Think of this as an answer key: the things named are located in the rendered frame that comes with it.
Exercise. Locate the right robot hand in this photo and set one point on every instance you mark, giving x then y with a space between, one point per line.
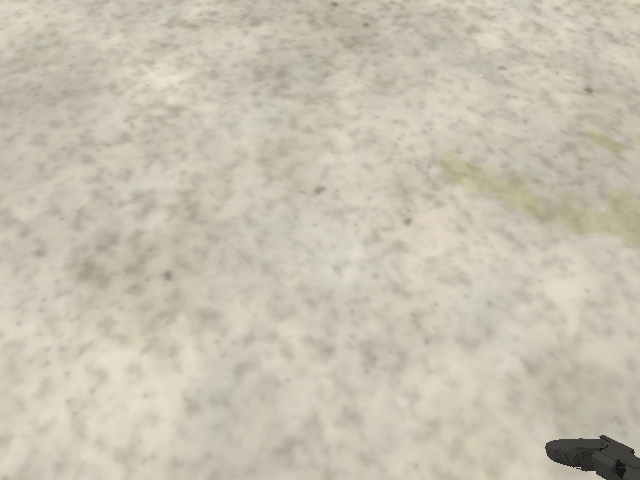
610 459

